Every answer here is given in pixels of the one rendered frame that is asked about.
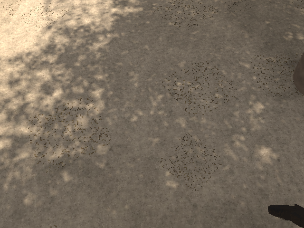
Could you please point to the robot right hand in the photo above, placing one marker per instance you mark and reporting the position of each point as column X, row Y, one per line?
column 295, row 213

